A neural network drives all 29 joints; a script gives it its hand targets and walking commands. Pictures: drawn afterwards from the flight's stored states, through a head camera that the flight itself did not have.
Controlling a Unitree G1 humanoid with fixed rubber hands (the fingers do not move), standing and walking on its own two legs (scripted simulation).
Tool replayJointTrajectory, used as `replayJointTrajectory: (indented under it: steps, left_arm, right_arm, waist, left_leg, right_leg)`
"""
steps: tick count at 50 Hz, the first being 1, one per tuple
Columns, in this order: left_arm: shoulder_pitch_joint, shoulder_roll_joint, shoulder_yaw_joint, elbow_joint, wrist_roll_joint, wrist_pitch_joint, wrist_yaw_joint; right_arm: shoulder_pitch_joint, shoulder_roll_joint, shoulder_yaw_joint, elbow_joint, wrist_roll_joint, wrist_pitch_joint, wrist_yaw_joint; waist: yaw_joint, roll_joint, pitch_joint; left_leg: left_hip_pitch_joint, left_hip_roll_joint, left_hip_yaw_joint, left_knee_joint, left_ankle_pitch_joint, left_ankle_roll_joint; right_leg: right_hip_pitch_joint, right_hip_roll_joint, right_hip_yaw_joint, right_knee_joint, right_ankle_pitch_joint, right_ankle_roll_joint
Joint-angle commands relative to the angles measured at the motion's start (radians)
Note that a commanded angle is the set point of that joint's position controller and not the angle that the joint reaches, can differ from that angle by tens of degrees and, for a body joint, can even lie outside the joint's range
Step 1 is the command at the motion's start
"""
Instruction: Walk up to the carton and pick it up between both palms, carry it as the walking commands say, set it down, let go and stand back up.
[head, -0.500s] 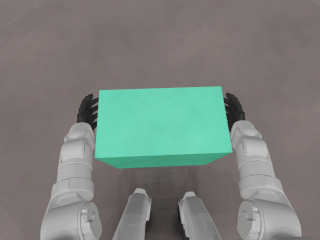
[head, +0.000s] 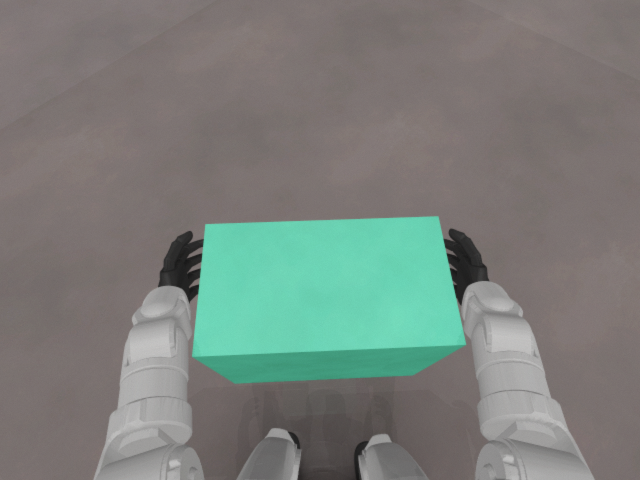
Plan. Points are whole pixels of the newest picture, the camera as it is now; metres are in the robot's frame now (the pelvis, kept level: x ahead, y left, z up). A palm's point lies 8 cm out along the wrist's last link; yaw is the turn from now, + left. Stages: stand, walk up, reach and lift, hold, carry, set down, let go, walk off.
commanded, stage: reach and lift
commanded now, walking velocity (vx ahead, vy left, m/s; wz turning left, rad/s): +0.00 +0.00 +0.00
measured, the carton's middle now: (323, 310) +0.33 +0.01 -0.11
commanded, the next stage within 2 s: none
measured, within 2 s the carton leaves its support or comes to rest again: neither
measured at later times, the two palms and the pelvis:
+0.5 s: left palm (158, 287) +0.32 +0.20 +0.03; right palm (499, 282) +0.33 -0.19 +0.03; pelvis +0.02 +0.00 +0.04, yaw +0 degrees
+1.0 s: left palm (131, 288) +0.30 +0.20 +0.09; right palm (527, 282) +0.30 -0.19 +0.09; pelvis +0.02 +0.00 +0.05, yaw +0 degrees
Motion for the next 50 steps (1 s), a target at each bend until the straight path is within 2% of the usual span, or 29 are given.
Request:
replayJointTrajectory:
  steps: [1, 15, 30, 39, 50]
  left_arm:
    - [-0.452, -0.932, -0.576, -0.040, -0.137, -0.003, -0.244]
    - [-0.359, -0.928, -0.617, -0.105, -0.128, 0.039, -0.237]
    - [-0.297, -0.903, -0.616, -0.161, -0.131, 0.129, -0.223]
    - [-0.267, -0.901, -0.666, -0.262, -0.158, 0.195, -0.221]
    - [-0.244, -0.869, -0.719, -0.388, -0.195, 0.285, -0.210]
  right_arm:
    - [-0.484, 0.917, 0.545, -0.056, 0.129, -0.013, 0.213]
    - [-0.394, 0.915, 0.574, -0.131, 0.120, 0.027, 0.204]
    - [-0.326, 0.900, 0.604, -0.198, 0.128, 0.122, 0.189]
    - [-0.292, 0.886, 0.639, -0.298, 0.142, 0.186, 0.190]
    - [-0.280, 0.843, 0.688, -0.414, 0.174, 0.273, 0.186]
  waist:
    - [0.004, 0.011, -0.535]
    - [0.009, 0.006, -0.408]
    - [0.005, 0.009, -0.214]
    - [0.000, 0.011, -0.131]
    - [-0.003, 0.016, -0.040]
  left_leg:
    - [0.447, -0.031, 0.070, -0.087, 0.322, 0.004]
    - [0.636, -0.028, 0.066, -0.222, 0.354, 0.000]
    - [0.783, -0.027, 0.056, -0.363, 0.340, -0.005]
    - [0.863, -0.026, 0.055, -0.422, 0.343, -0.008]
    - [0.913, -0.021, 0.063, -0.482, 0.283, -0.015]
  right_leg:
    - [0.292, 0.034, -0.066, -0.112, 0.286, -0.015]
    - [0.479, 0.032, -0.048, -0.253, 0.321, -0.017]
    - [0.699, 0.022, -0.037, -0.405, 0.322, -0.013]
    - [0.786, 0.024, -0.041, -0.459, 0.328, -0.015]
    - [0.849, 0.021, -0.042, -0.513, 0.276, -0.018]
